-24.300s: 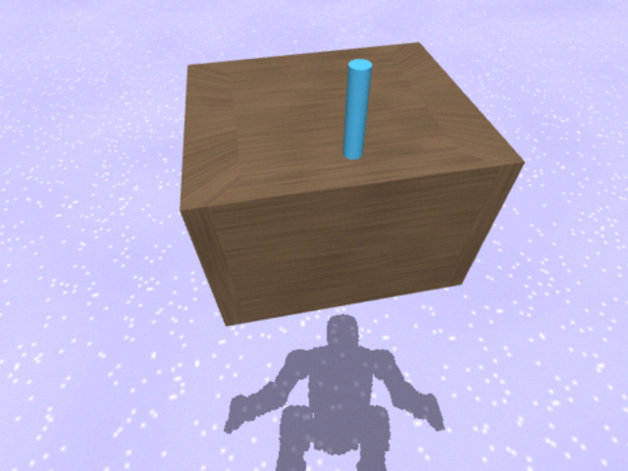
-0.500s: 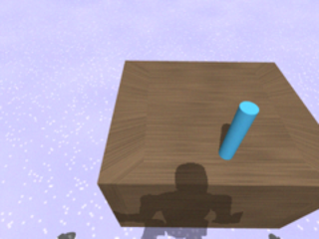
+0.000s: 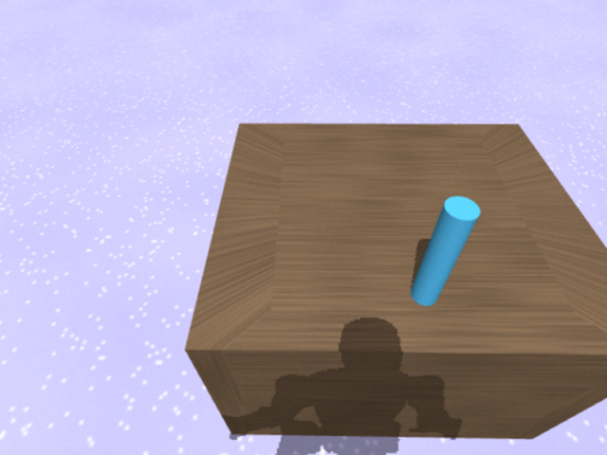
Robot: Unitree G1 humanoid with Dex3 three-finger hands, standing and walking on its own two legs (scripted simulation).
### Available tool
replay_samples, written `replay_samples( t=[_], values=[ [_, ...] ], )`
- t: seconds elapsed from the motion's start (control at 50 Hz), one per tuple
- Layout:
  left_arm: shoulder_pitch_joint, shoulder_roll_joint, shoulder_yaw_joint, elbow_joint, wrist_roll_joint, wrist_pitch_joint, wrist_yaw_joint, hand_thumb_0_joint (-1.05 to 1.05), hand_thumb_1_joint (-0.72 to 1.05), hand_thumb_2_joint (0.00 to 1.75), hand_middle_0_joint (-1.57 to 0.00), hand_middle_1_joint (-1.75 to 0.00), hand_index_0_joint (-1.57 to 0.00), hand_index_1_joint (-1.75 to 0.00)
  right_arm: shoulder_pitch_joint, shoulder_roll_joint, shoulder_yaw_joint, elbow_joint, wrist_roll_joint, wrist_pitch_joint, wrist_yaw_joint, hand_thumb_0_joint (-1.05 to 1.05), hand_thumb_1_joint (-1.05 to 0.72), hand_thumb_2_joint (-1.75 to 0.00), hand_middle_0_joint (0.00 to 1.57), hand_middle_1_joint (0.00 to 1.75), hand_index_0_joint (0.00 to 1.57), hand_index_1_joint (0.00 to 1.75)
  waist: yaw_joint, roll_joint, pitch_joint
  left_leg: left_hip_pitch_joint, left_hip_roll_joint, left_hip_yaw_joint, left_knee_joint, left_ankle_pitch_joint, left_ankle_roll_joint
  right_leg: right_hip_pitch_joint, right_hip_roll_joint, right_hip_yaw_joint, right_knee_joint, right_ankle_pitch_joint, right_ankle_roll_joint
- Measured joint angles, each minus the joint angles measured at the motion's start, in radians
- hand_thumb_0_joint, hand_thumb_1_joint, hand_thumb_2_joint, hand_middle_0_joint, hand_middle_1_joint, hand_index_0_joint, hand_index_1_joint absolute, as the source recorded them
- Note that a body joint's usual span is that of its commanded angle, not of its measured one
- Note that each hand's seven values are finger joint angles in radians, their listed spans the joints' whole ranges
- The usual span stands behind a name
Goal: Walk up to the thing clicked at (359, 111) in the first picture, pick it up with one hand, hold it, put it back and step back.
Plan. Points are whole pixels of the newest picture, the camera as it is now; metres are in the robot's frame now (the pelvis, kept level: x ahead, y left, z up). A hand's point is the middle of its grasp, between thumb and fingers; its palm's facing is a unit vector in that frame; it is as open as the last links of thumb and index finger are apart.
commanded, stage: home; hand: right
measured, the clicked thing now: (440, 257) +0.46 -0.22 -0.05
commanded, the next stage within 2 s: stand in 1.28 s
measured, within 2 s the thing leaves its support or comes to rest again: neither
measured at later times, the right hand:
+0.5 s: hand out of the picture +0.05 -0.26 -0.16, palm faces -0.04 +0.93 -0.36, open 17.3 cm
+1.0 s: hand out of the picture +0.06 -0.25 -0.16, palm faces -0.03 +0.94 -0.35, open 17.3 cm
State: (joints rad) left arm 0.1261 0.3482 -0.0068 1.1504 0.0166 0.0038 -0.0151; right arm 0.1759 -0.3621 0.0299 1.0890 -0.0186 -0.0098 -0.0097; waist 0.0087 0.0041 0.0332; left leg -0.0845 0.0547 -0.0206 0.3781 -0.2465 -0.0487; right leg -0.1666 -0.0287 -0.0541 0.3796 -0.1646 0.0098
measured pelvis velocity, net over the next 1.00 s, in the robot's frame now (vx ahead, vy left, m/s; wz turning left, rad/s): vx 0.00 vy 0.01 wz -0.01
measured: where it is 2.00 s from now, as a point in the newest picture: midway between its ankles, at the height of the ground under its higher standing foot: outside the picture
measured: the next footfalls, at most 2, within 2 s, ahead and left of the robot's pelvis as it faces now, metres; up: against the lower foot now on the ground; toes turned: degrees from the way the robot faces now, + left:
none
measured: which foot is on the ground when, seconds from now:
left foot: down 0.00-1.00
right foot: down 0.00-1.00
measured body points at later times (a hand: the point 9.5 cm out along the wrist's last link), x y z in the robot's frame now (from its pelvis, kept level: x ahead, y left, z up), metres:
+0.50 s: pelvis +0.00 +0.00 +0.00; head +0.00 +0.00 +0.45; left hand +0.07 +0.30 -0.13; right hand +0.06 -0.30 -0.13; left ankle -0.02 +0.15 -0.74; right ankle +0.03 -0.13 -0.74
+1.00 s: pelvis +0.00 +0.01 +0.00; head +0.00 +0.00 +0.45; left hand +0.07 +0.31 -0.13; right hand +0.06 -0.30 -0.13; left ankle -0.02 +0.15 -0.74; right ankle +0.03 -0.13 -0.74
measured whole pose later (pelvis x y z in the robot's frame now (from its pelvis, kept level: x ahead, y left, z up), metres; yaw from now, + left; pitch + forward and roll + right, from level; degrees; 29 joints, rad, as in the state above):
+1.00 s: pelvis +0.00 +0.01 +0.00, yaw +0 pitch -3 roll +0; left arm 0.11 0.34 0.00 1.16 0.01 0.00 -0.01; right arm 0.15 -0.36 0.01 1.11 -0.01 -0.01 0.00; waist 0.00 0.01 0.04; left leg -0.07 0.04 -0.01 0.34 -0.23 -0.04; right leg -0.16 -0.04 -0.04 0.35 -0.14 0.02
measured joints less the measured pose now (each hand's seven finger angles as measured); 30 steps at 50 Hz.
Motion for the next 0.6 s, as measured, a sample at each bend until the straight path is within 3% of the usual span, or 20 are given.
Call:
replay_samples(
  t=[0.6],
  values=[
    [-0.019,-0.003,0.008,0.016,-0.006,-0.004,0.001,0.01,0.90,0.91,-0.21,-0.30,-0.21,-0.30,-0.010,0.000,-0.011,0.015,0.005,0.000,0.002,-0.01,0.50,-0.06,0.06,0.05,0.06,0.05,-0.005,-0.002,0.007,0.010,-0.005,0.009,-0.026,0.014,0.005,0.008,-0.004,0.009,-0.028,0.019,0.006]
  ],
)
